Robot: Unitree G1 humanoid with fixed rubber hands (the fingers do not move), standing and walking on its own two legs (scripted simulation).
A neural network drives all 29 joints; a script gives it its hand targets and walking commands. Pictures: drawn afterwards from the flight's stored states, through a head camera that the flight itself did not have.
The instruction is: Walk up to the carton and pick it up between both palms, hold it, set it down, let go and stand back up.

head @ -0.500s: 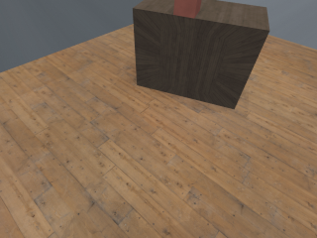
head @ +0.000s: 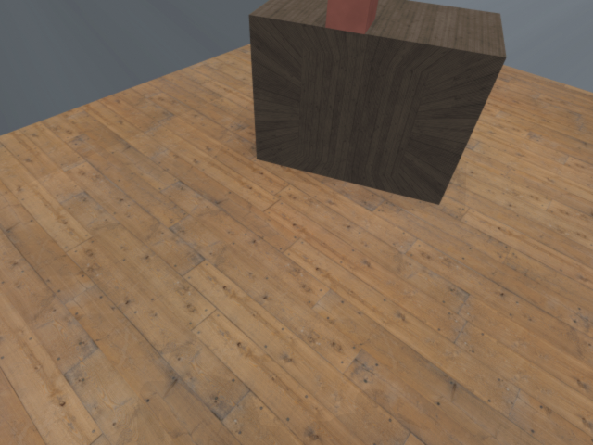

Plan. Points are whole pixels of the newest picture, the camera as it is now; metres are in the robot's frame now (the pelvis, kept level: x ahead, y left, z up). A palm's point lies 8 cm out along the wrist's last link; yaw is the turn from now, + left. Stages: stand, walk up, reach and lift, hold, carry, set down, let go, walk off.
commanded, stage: stand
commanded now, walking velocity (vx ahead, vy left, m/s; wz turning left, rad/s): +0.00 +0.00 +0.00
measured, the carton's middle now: (353, 2) +1.67 -0.25 +0.04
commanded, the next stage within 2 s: walk up in 0.90 s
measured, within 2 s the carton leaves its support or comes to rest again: neither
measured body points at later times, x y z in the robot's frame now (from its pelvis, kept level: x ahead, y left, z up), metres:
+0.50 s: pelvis +0.00 +0.00 +0.00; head +0.01 +0.01 +0.45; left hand -0.03 +0.20 -0.17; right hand -0.02 -0.20 -0.16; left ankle -0.02 +0.10 -0.74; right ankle -0.02 -0.15 -0.74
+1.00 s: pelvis +0.00 +0.00 +0.00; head +0.02 +0.01 +0.45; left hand -0.03 +0.21 -0.17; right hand -0.02 -0.20 -0.16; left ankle -0.02 +0.10 -0.74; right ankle -0.02 -0.15 -0.74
